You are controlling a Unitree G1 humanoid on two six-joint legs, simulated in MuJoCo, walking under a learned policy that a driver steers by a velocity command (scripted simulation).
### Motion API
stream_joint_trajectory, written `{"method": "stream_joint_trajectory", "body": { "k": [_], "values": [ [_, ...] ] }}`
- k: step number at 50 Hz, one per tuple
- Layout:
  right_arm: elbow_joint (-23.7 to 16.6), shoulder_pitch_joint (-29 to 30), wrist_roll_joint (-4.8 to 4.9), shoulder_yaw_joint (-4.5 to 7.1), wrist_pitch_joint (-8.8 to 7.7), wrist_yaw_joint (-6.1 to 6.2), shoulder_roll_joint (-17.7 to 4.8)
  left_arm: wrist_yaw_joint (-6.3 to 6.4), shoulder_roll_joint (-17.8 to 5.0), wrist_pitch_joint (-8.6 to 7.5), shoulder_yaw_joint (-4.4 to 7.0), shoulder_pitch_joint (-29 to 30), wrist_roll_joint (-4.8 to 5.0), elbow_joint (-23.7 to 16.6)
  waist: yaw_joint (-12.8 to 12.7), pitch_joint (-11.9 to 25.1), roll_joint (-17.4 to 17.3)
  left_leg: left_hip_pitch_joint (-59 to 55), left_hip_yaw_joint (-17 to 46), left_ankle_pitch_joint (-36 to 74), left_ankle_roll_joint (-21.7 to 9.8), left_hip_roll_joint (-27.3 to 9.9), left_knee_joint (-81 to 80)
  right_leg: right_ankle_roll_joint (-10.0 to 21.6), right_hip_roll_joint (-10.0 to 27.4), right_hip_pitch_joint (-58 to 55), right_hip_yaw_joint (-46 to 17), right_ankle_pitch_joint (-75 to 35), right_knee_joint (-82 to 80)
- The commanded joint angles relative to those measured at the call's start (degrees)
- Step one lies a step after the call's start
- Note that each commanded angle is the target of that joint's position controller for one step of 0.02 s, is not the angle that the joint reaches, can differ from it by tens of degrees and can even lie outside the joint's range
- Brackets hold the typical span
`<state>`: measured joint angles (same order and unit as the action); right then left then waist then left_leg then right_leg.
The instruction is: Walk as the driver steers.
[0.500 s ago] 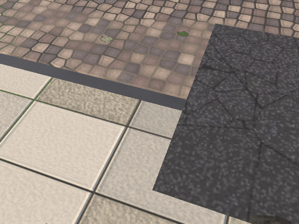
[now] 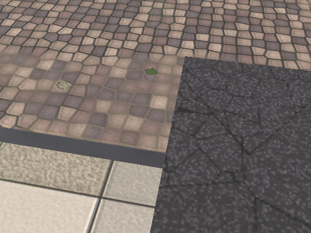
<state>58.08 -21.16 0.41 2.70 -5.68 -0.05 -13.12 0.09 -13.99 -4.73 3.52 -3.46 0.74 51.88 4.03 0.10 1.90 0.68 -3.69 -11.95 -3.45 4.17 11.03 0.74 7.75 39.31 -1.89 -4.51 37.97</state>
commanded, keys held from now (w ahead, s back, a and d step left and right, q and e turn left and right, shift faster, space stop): w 0.06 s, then no key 0.02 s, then q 0.84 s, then no key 0.08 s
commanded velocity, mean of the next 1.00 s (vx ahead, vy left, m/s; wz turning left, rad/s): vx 0.15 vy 0.00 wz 0.40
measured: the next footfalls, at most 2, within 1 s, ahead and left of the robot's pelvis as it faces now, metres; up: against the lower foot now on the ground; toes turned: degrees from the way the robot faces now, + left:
right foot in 0.14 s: +0.28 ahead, -0.15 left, +0.00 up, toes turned -2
left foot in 0.66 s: +0.26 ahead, +0.09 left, +0.00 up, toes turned +21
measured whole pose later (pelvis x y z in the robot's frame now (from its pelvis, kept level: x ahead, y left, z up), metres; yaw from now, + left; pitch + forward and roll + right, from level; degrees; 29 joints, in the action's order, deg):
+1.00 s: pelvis +0.23 -0.01 +0.00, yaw +27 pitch +3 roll -2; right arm 41.1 -8.8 0.2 5.1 0.8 1.9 -16.9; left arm 2.2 -17.4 0.3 4.9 -3.0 0.1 49.1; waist 0.2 -2.1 1.0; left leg 18.3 5.3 -10.5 -3.3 3.3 26.1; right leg -4.1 0.5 29.1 -3.5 19.2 48.7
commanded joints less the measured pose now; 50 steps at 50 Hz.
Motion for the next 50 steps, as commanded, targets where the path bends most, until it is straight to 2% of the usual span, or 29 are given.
{"method": "stream_joint_trajectory", "body": {
  "k": [1, 3, 5, 6, 7, 8, 9, 10, 11, 12, 13, 14, 16, 18, 23, 28, 30, 32, 33, 34, 35, 36, 37, 38, 39, 40, 42, 45, 50],
  "values": [
    [-1.18, -2.88, 0.44, 1.83, 0.01, 0.41, -9.12, -0.99, -2.44, -0.92, -0.16, 7.65, 0.41, -4.79, 0.59, -5.26, -4.66, 1.26, 7.26, 10.68, -8.2, -16.36, -3.25, 0.21, -1.97, -0.1, 1.94, -0.57, -5.14],
    [-0.56, -3.7, 0.55, 2.15, 0.64, 0.58, -9.55, -1.77, -3.06, -1.31, -0.21, 9.34, 0.58, -6.07, 0.4, -5.56, -5.12, -2.84, 7.86, 12.65, -7.77, -18.41, -0.8, 1.4, -2.4, 0.42, 1.72, 3.22, -7.27],
    [-0.57, -2.49, 0.37, 2.35, 1.44, 0.84, -9.89, -2.16, -4.72, -1.85, 0.39, 6.72, 0.06, -6.01, -1.95, -3.9, -6.37, -4.32, 8.02, 26.2, -5.99, -18.38, 5.09, 2.85, -4.54, -5.78, 2.47, 6.56, -9.9],
    [-0.92, -1.17, 0.43, 2.37, 1.86, 0.96, -10.23, -2.06, -6.34, -2.2, 1.28, 1.28, -0.37, -4.66, -5.18, -0.49, -7.27, -4.1, 7.49, 36.99, -4.68, -16.81, 11.4, 3.84, -6.8, -13.76, 3.9, 5.55, -11.51],
    [-1.53, -0.52, 0.34, 1.85, 2.03, 0.98, -9.1, -1.79, -9.34, -2.61, 2.59, -7.53, -0.97, -2.01, -9.05, 5.32, -6.55, -0.71, 5.88, 39.7, -2.47, -13.14, 21.63, 5.51, -6.65, -26.56, 4.0, -2.63, -12.36],
    [-3.8, -0.22, -0.71, 0.84, 1.8, 0.99, -7.03, -1.2, -14.22, -2.8, 3.58, -17.23, -2.52, -0.22, -11.3, 15.19, 0.03, 12.26, 3.59, 19.94, 0.39, -8.37, 39.21, 9.08, 5.26, -45.81, -7.08, -22.26, -7.9],
    [-2.11, -10.94, -0.28, -1.28, 1.07, 0.56, 0.72, -1.37, -16.53, -2.01, 3.69, -18.31, -2.32, 0.27, -6.93, 25.59, 15.18, 31.45, 5.25, -26.61, 3.74, 0.67, 59.04, 19.36, 20.52, -64.97, -27.11, -33.01, -8.74],
    [-1.62, -7.73, 1.06, 0.64, 0.65, 0.7, -6.98, -1.26, -11.61, -1.35, 2.54, -17.74, -1.65, -1.25, -9.51, 27.0, 7.57, 32.93, 13.31, -26.7, 3.74, -1.53, 64.85, 17.62, 17.8, -60.36, -27.04, -27.76, -11.26],
    [-4.04, -1.38, 2.25, 1.62, 0.75, 1.01, -9.4, -0.78, -9.3, -1.12, 1.68, -12.12, -1.3, -2.53, -8.46, 18.14, 6.31, 37.0, 11.32, -23.48, 3.63, -4.12, 64.99, 14.89, 15.66, -52.88, -17.5, -26.96, -12.43],
    [-4.52, 1.05, 2.02, 1.69, 1.36, 1.57, -8.59, -0.49, -7.81, -1.01, 1.1, -7.78, -1.29, -3.03, -6.54, 12.78, 2.47, 36.36, 9.29, -19.44, 4.2, -6.87, 62.44, 13.04, 13.06, -44.56, -12.0, -25.14, -14.56],
    [-4.45, 1.49, 1.32, 2.21, 2.4, 2.02, -8.03, -0.37, -6.25, -0.94, 0.7, -5.24, -1.32, -3.11, -4.93, 8.87, 1.86, 34.07, 8.54, -16.46, 4.67, -8.42, 60.26, 12.17, 11.45, -37.11, -8.07, -22.14, -16.97],
    [-4.52, -0.01, 1.18, 2.38, 3.74, 2.13, -6.66, -0.35, -5.72, -0.91, 0.58, -3.83, -2.0, -2.88, -2.98, 7.24, 3.4, 29.28, 8.19, -14.18, 4.77, -9.58, 59.03, 11.56, 10.08, -30.61, -4.69, -19.19, -19.4],
    [-5.28, -1.34, 1.16, 2.56, 5.68, 2.34, -4.56, -0.15, -6.22, -0.91, 0.74, -2.0, -2.84, -2.85, -1.32, 5.2, 4.04, 26.43, 6.35, -11.78, 5.07, -9.09, 57.85, 12.85, 9.4, -24.35, -0.4, -15.75, -22.72],
    [-7.55, 0.93, 0.81, 2.91, 6.61, 2.57, -4.68, 0.64, -7.55, -0.63, 1.16, -1.41, -2.73, -2.63, -1.09, 3.84, 4.28, 28.64, 6.2, -8.6, 5.41, -9.71, 53.53, 13.56, 9.9, -23.74, 2.07, -12.08, -24.83],
    [-11.89, 7.89, 0.39, 3.2, 7.21, 1.52, -5.25, 2.62, -9.42, 1.32, 1.83, -0.9, -1.89, -2.68, -2.89, 3.63, 3.73, 28.47, 4.39, -0.58, 5.37, -10.68, 41.25, 12.85, 10.24, -26.8, 6.63, -0.14, -26.88],
    [-15.75, 13.21, 0.48, 3.62, 7.75, -0.06, -6.26, 2.77, -11.59, 3.48, 2.66, -2.38, -0.89, -2.55, -4.66, 2.76, 3.66, 27.4, 1.09, -4.87, 4.22, -9.15, 33.11, 11.63, 12.47, -32.43, 7.81, 1.61, -23.52],
    [-17.05, 13.81, 0.64, 3.81, 7.98, -0.77, -6.45, 2.68, -12.43, 4.21, 3.04, -2.35, -0.27, -2.77, -4.41, 2.89, 4.46, 26.11, 0.08, -6.88, 3.07, -8.4, 28.98, 10.28, 13.51, -34.9, 7.62, 0.0, -20.57],
    [-16.95, 11.41, 0.53, 4.11, 7.92, -1.2, -6.5, 2.73, -12.34, 4.81, 3.2, -1.8, 0.67, -2.8, -2.4, 3.71, 3.98, 19.95, -1.86, -0.64, 0.96, -6.37, 19.12, 6.83, 12.26, -34.79, 9.58, -0.51, -14.68],
    [-16.47, 9.15, 0.17, 4.93, 7.73, -0.69, -8.54, 2.44, -11.0, 4.99, 3.07, -5.25, 0.55, -1.51, -2.04, 4.77, 0.99, 13.7, 0.13, 7.8, -1.02, -5.54, 13.42, 3.36, 9.45, -32.46, 11.68, 2.51, -8.63],
    [-16.39, 5.78, -0.18, 6.82, 7.48, 0.42, -15.02, 1.98, -8.48, 4.81, 2.43, -5.15, -1.16, -2.46, -2.1, 6.39, -10.77, 3.47, 13.12, 30.32, -4.94, -14.23, 11.46, -1.37, 3.61, -21.26, 16.29, 13.41, 6.78],
    [-17.29, 5.38, -1.32, 7.35, 7.19, 0.87, -20.05, 1.59, -5.85, 4.33, 1.56, -1.7, -2.64, -6.26, -3.15, 7.28, -22.15, -4.65, 31.34, 46.22, -16.6, -26.24, 12.29, -5.74, -5.59, -2.18, 13.53, 43.74, 21.94],
    [-17.69, 3.97, -1.9, 6.5, 6.01, 0.2, -16.77, 1.27, -8.16, 4.01, 2.14, 2.36, -1.94, -6.69, 0.08, 11.9, -12.47, -4.37, 30.81, 42.9, -19.07, -26.1, 11.41, -5.2, -6.13, 0.06, 2.93, 44.9, 30.69],
    [-17.99, 6.32, -1.6, 6.12, 4.99, 0.07, -15.91, 1.2, -8.73, 4.03, 2.4, 3.19, -0.28, -6.89, -1.23, 10.12, -9.64, -3.04, 25.5, 38.98, -16.23, -23.04, 10.91, -3.98, -5.55, 1.69, 0.88, 39.94, 32.15],
    [-18.61, 9.88, -0.52, 5.97, 4.58, 0.41, -14.85, 1.75, -8.39, 4.21, 2.48, 1.88, -0.13, -5.79, -3.12, 8.37, -6.94, -0.96, 21.87, 33.75, -12.8, -19.95, 10.97, -3.5, -4.65, 2.21, -0.11, 34.81, 30.5],
    [-19.28, 12.37, 0.47, 5.31, 4.76, 0.78, -12.86, 2.3, -9.53, 4.43, 2.84, 1.5, -0.78, -5.35, -3.94, 7.2, -6.91, 1.51, 20.61, 30.61, -11.01, -18.94, 10.42, -3.52, -4.16, 1.67, -0.83, 31.7, 28.57],
    [-19.71, 13.57, 0.46, 4.95, 4.99, 1.13, -12.24, 2.5, -9.79, 4.56, 3.05, 1.02, -1.12, -5.29, -4.88, 7.19, -7.87, 4.71, 19.65, 30.06, -10.66, -17.85, 9.97, -3.62, -4.59, -1.4, -0.89, 29.35, 28.43],
    [-20.12, 13.29, -0.15, 4.81, 5.14, 1.51, -12.34, 2.53, -8.98, 4.52, 3.02, -0.37, -0.95, -5.22, -5.46, 8.0, -8.05, 6.01, 19.11, 29.14, -10.76, -16.53, 9.5, -3.82, -6.01, -3.76, -0.87, 26.23, 26.29],
    [-20.1, 11.9, 0.19, 5.02, 5.32, 2.07, -13.26, 2.65, -7.51, 4.41, 2.49, 1.14, -0.73, -5.93, -4.41, 7.29, -8.5, 5.34, 20.74, 24.59, -10.44, -15.94, 9.49, -4.54, -7.0, -4.28, -1.6, 24.48, 17.37],
    [-20.75, 13.24, -0.55, 4.48, 6.05, 2.2, -13.0, 1.79, -7.6, 4.37, 2.08, 0.61, -0.44, -5.63, -3.39, 6.58, -10.63, 10.21, 21.99, 15.71, -10.07, -15.22, 9.5, -5.02, -7.24, -12.49, -1.0, 23.39, 7.77]
  ]
}}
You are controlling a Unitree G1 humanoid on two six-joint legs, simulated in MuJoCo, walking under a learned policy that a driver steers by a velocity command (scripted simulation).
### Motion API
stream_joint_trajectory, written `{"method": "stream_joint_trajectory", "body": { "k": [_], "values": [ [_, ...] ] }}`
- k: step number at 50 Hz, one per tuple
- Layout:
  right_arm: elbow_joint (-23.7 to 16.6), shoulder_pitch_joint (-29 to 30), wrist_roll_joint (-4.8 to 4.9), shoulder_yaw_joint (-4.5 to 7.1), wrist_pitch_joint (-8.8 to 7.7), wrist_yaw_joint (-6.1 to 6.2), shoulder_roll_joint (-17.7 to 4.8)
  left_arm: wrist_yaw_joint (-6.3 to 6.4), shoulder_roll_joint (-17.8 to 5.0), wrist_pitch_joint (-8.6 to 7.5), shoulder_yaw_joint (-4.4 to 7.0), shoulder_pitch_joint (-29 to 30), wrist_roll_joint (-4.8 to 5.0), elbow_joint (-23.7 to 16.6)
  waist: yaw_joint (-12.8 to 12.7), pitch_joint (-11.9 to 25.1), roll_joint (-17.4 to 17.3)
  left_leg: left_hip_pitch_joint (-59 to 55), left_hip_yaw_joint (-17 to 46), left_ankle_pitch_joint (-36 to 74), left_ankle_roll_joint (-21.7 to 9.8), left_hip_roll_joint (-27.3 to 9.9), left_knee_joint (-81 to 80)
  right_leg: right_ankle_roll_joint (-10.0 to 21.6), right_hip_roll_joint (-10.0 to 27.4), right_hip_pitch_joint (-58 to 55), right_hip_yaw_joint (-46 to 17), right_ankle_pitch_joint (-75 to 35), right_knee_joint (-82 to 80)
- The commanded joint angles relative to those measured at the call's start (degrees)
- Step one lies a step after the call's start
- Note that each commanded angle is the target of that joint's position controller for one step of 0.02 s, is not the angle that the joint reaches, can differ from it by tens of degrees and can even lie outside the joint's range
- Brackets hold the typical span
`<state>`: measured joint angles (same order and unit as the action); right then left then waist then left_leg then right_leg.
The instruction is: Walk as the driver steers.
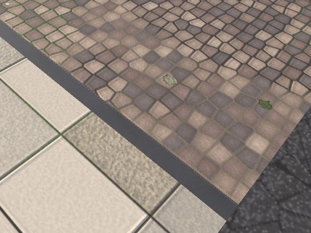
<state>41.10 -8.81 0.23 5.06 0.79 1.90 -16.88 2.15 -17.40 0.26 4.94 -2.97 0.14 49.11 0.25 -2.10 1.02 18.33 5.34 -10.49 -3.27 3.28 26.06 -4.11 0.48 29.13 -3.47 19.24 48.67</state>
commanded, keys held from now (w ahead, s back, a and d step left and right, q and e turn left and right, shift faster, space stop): no key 0.42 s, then w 0.58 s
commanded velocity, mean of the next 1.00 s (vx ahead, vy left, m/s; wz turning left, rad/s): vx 0.18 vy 0.00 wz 0.10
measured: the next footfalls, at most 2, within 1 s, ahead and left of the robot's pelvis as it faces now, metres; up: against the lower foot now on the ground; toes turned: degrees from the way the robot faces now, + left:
right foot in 0.14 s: +0.07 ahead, -0.12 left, +0.00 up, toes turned +2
left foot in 0.42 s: +0.02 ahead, +0.12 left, +0.00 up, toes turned +1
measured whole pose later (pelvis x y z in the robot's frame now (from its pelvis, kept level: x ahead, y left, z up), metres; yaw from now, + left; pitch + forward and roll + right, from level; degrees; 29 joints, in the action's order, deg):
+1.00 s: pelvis +0.15 -0.01 +0.00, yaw +4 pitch +1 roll +0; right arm 41.9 -4.1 1.3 3.3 -4.3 -1.6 -15.5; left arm -0.1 -14.6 -4.3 2.1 -23.6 0.6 55.5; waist -5.7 -1.8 -1.9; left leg 35.9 -0.2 -1.0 0.3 -5.0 36.9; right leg 1.6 -0.9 -4.2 1.9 16.8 11.0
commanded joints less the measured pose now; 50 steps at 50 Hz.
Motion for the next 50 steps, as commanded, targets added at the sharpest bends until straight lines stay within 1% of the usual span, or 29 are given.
{"method": "stream_joint_trajectory", "body": {
  "k": [1, 4, 6, 7, 8, 9, 10, 11, 13, 16, 17, 20, 21, 22, 23, 24, 25, 27, 28, 30, 32, 33, 34, 35, 36, 37, 41, 46, 50],
  "values": [
    [-3.71, 0.88, -0.53, 1.9, -0.31, 0.09, -9.03, -0.49, -4.37, -0.72, 0.66, -0.06, 0.25, -2.9, 0.62, 8.54, -10.04, -6.77, 13.44, 14.24, -10.2, -14.3, -5.12, 0.05, -0.05, -3.89, 0.9, 0.31, -4.29],
    [-3.56, 1.15, -0.52, 1.08, 0.05, -0.13, -8.23, -1.27, -4.46, -1.35, 0.49, -1.19, 0.38, -2.95, 0.48, 7.99, -10.2, -7.08, 15.37, 15.97, -9.49, -14.14, -2.82, 1.36, -0.32, -7.9, 1.81, 0.48, -11.22],
    [-3.46, 1.85, 0.03, 0.25, 0.39, 0.07, -7.04, -1.96, -3.7, -1.98, 0.2, -4.34, -0.04, -2.04, -1.94, 7.58, -8.85, -5.19, 14.53, 13.76, -6.46, -11.6, -0.33, 3.27, -0.4, -15.79, 2.81, -10.68, -25.37],
    [-3.25, 0.01, -0.3, -0.23, 0.27, 0.23, -5.76, -2.02, -6.02, -2.15, 0.54, -5.64, -0.98, -1.93, -1.39, 8.15, -5.4, -2.1, 12.9, 7.18, -3.42, -8.88, 2.63, 5.06, 4.3, -21.25, -1.46, -17.22, -27.66],
    [-3.63, -2.77, -1.36, -0.93, -0.12, 0.07, -3.36, -1.71, -10.57, -2.02, 1.23, -5.74, -1.86, -2.55, 1.72, 9.09, 6.81, 3.84, 6.03, -7.7, 0.09, -1.66, 12.2, 9.63, 14.75, -25.93, -11.65, -30.93, -27.77],
    [-4.95, -1.12, -1.01, -0.38, -0.51, -0.02, -4.84, -1.79, -8.81, -2.04, 0.47, -4.14, -2.53, -2.06, 1.88, 7.14, 14.12, 6.59, 1.54, -21.07, 2.65, 0.7, 15.48, 19.17, 21.57, -19.92, -19.75, -31.85, -29.81],
    [-4.3, 0.86, -0.58, 0.65, -0.59, 0.12, -8.58, -1.74, -6.81, -2.46, -0.03, -2.57, -2.58, -3.24, -0.05, 6.13, 11.0, 5.99, 2.14, -23.64, 4.0, -1.12, 23.17, 21.23, 21.29, -18.1, -19.96, -28.63, -31.47],
    [-4.06, 1.78, 0.07, 1.34, -0.42, 0.2, -9.44, -1.41, -7.07, -2.67, 0.1, -2.38, -2.07, -3.06, -0.51, 5.56, 9.46, 8.1, 1.96, -22.9, 4.75, -0.88, 28.2, 20.06, 19.24, -19.38, -17.78, -27.36, -31.1],
    [-2.66, 0.36, -0.14, 1.21, 0.6, 0.46, -7.19, -1.09, -7.01, -2.85, -0.06, -0.98, -0.52, -2.98, 0.22, 4.44, 7.23, 9.22, 2.61, -20.31, 6.63, -2.54, 30.78, 17.37, 16.42, -20.29, -13.1, -28.11, -29.82],
    [-1.49, 0.21, 0.02, -0.72, 0.48, -0.01, -1.59, -1.06, -5.42, -1.67, -0.44, -1.1, -0.28, -1.7, -0.15, 5.1, 8.08, 2.06, -2.54, -16.57, 7.59, -3.48, 17.48, 14.56, 10.99, -19.94, -5.53, -31.53, -27.77],
    [-1.18, 0.79, 0.28, -0.86, 0.33, -0.09, -1.32, -1.07, -5.46, -1.29, -0.44, -2.37, -0.32, -1.13, -1.02, 5.7, 8.85, -0.1, -3.71, -14.22, 7.6, -3.23, 12.9, 14.62, 10.72, -20.74, -5.21, -32.74, -27.07],
    [0.9, -1.33, 0.24, -0.26, 0.46, -0.33, -3.23, -1.28, -5.36, -0.92, -0.77, -4.68, 0.51, 0.11, -0.12, 5.94, 7.94, -9.96, -5.0, 2.27, 5.45, -2.61, -5.85, 11.73, 9.23, -19.54, -4.71, -26.48, -25.38],
    [0.47, -1.15, -0.32, 0.09, 0.61, -0.11, -5.71, -1.59, -4.64, -1.43, -1.16, -5.94, -0.01, 0.33, -0.97, 6.82, 4.64, -14.78, -0.78, 9.82, 3.93, -6.11, -5.33, 8.75, 8.41, -16.35, -4.38, -20.49, -24.96],
    [0.72, -2.52, -0.56, 0.5, 0.93, 0.22, -8.46, -2.33, -3.54, -2.15, -1.52, -7.82, -1.35, 0.66, -2.92, 8.69, -2.6, -17.92, 2.94, 15.46, 1.43, -10.5, -2.19, 6.04, 4.39, -13.4, -0.26, -10.0, -22.49],
    [2.48, -2.71, -0.52, 0.38, 0.99, -0.46, -7.14, -2.37, -1.03, -2.28, -2.06, -7.54, -0.98, 1.06, -3.2, 8.8, -9.52, -11.14, 3.59, -4.45, -1.47, -10.29, -3.55, 3.75, 0.51, -16.34, 4.81, -0.86, -21.89],
    [1.78, -2.66, -0.38, 0.64, 0.79, -1.02, -6.9, -2.23, -3.57, -2.22, -1.55, -3.78, -0.47, 0.93, -0.26, 4.74, -8.45, -7.82, 5.94, -20.35, -3.02, -9.81, -7.18, 2.67, -1.73, -14.2, 7.65, 3.68, -16.46],
    [2.33, -4.3, -0.65, 0.83, 0.41, -1.01, -8.13, -2.03, -3.86, -2.28, -1.23, -1.15, 0.15, -0.01, 1.1, 1.09, -10.0, -6.38, 10.88, -30.25, -4.65, -12.38, -11.32, 2.96, -2.75, -9.01, 8.78, 5.94, -11.96],
    [3.23, -6.15, -0.1, 1.05, -1.25, -0.67, -9.52, -1.78, -3.3, -2.86, -1.14, -0.27, 1.18, -1.3, 1.32, -4.94, -14.5, -3.71, 19.46, -34.09, -7.97, -17.67, -15.81, 5.33, -1.04, -4.1, 6.21, 7.19, -6.78],
    [3.45, -6.51, 0.07, 0.85, -2.03, -0.36, -8.83, -2.06, -3.41, -3.57, -0.94, -0.57, 1.6, -1.43, 1.07, -5.6, -15.29, -4.9, 20.78, -31.43, -8.64, -19.12, -15.96, 6.94, 0.39, -2.05, 4.57, 8.53, -5.06],
    [3.22, -5.54, 0.88, 0.63, -2.86, -0.2, -7.93, -2.97, -2.93, -5.08, -0.89, -2.13, 2.12, -1.05, -0.22, -5.1, -13.29, -6.29, 18.94, -26.46, -8.08, -18.95, -15.0, 9.64, 1.47, -3.45, 4.04, 9.89, -9.54],
    [2.28, -1.56, 1.65, 0.5, -2.82, -0.39, -7.68, -3.61, -2.58, -5.82, -0.5, -8.4, 1.57, 2.29, -3.97, -2.28, -10.39, -0.21, 11.53, -19.97, -5.48, -14.34, -11.82, 10.03, -0.84, -19.13, 7.1, -2.71, -21.32],
    [1.97, -0.92, 1.17, 0.19, -2.92, -0.42, -6.36, -3.66, -3.38, -5.66, 0.04, -12.67, 1.05, 4.42, -5.39, -0.25, -8.55, 3.33, 8.07, -16.31, -4.05, -11.83, -7.4, 9.32, -1.12, -26.57, 6.25, -5.71, -21.79],
    [0.85, 0.83, 0.52, -0.79, -3.27, -0.61, -3.07, -3.44, -5.76, -5.58, 0.73, -18.8, 0.92, 5.98, -7.39, 1.52, -1.6, 9.23, 2.45, -13.03, -1.23, -7.72, 4.58, 10.89, 5.46, -33.32, -3.2, -1.18, -26.37],
    [-1.74, 1.17, 0.72, -1.28, -4.2, -0.4, -0.74, -3.56, -12.23, -5.69, 2.06, -23.13, 0.94, 6.27, -7.6, 2.24, 13.4, 20.9, -5.38, -16.33, 2.58, -1.04, 22.03, 17.63, 17.42, -39.29, -25.47, 8.32, -35.79],
    [-2.39, 1.91, 2.07, -0.4, -5.08, -0.14, -4.12, -3.72, -11.09, -6.16, 1.49, -22.24, 0.0, 5.85, -7.29, -0.51, 12.62, 27.97, -1.21, -24.02, 2.51, -2.46, 33.82, 23.1, 23.55, -36.63, -36.77, 14.8, -39.91],
    [-1.77, 0.47, 2.91, 0.01, -5.7, -0.54, -5.55, -3.43, -7.6, -6.58, 0.41, -18.44, 0.21, 4.52, -5.05, -4.04, 7.8, 31.84, 1.08, -19.05, 1.3, -5.93, 38.52, 21.92, 22.1, -35.66, -32.84, 17.24, -39.76],
    [-0.63, 0.82, 0.77, 0.19, -6.34, -1.93, -4.24, -3.19, -4.88, -6.27, -0.94, -15.26, -0.03, 2.75, -3.04, -3.26, 3.97, 28.73, -1.95, -3.02, 1.0, -10.41, 33.29, 15.64, 14.16, -32.42, -14.15, -3.18, -41.21],
    [-3.31, 8.34, 0.8, -1.62, -6.02, -3.06, 0.2, -1.94, -7.21, -5.31, -0.77, -18.25, 0.15, 3.23, -4.95, -3.14, 3.64, 20.74, -6.61, 8.37, 4.11, -8.12, 15.22, 14.84, 10.21, -27.05, -2.34, -18.3, -42.16],
    [-5.25, 13.36, 1.45, -1.9, -6.1, -4.15, -0.76, -1.83, -8.14, -5.01, -0.53, -21.35, 0.91, 4.1, -5.87, -5.23, 4.25, 16.48, -7.02, 12.49, 3.23, -6.57, 7.05, 14.72, 12.6, -26.98, -1.3, -17.56, -42.66]
  ]
}}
